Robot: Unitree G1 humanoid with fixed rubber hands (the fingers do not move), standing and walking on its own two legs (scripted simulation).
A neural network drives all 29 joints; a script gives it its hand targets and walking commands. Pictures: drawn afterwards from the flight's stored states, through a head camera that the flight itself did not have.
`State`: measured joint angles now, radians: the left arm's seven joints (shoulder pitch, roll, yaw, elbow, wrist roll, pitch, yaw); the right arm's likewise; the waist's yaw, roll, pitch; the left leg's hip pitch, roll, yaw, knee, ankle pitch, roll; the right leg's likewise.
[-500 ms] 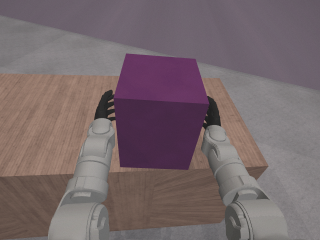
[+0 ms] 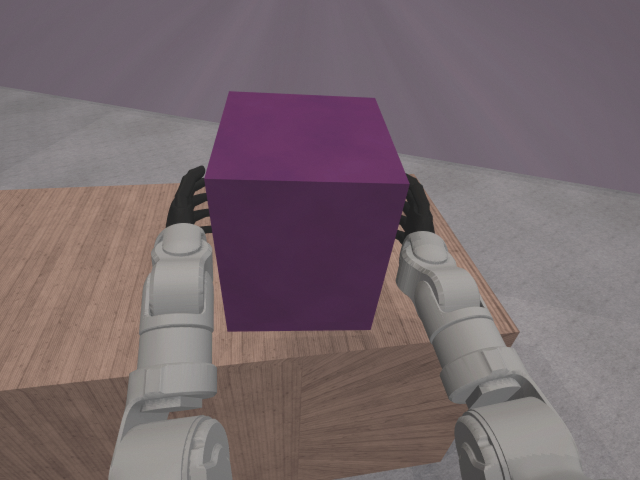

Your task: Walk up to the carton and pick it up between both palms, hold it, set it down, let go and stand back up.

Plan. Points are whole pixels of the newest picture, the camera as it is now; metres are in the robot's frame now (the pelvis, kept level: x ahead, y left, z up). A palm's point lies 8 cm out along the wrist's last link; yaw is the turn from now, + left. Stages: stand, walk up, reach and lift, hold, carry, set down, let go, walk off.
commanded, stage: reach and lift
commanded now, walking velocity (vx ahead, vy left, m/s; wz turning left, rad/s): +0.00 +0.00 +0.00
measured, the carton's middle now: (301, 213) +0.43 -0.01 +0.15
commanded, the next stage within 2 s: hold in 0.76 s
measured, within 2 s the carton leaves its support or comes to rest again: neither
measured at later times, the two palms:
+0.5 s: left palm (181, 235) +0.35 +0.13 +0.19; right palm (424, 226) +0.34 -0.15 +0.19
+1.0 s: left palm (166, 236) +0.33 +0.14 +0.21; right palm (421, 217) +0.33 -0.14 +0.21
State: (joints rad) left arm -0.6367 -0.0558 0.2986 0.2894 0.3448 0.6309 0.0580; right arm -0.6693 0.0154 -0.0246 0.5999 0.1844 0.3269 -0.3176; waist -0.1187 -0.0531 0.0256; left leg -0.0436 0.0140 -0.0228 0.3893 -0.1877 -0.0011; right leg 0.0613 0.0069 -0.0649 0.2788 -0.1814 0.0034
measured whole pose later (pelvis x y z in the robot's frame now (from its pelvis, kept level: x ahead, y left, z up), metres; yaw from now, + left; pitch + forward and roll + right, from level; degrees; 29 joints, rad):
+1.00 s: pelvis -0.02 -0.01 +0.00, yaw +0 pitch -14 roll -1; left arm -0.62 -0.07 0.28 0.04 0.43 0.81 0.01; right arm -0.73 0.01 0.00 0.55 0.22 0.28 -0.30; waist -0.11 -0.09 0.10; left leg 0.04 0.02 -0.03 0.37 -0.16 -0.01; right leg 0.13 0.01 -0.08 0.30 -0.18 -0.01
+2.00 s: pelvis -0.03 -0.02 +0.00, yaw +1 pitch -14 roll +0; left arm -0.63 -0.06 0.30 0.05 0.45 0.84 -0.04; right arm -0.72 0.06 -0.07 0.53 0.13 0.30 -0.28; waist -0.10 -0.10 0.13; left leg 0.03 0.02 -0.02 0.34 -0.13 -0.02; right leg 0.10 0.00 -0.10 0.33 -0.18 -0.02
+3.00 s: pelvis -0.03 -0.02 +0.00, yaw +1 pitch -14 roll +0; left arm -0.65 -0.07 0.31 0.07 0.45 0.84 -0.04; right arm -0.74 0.06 -0.08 0.56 0.11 0.29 -0.27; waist -0.10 -0.09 0.13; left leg 0.03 0.02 -0.01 0.33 -0.11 -0.02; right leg 0.09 0.01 -0.10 0.33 -0.17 -0.03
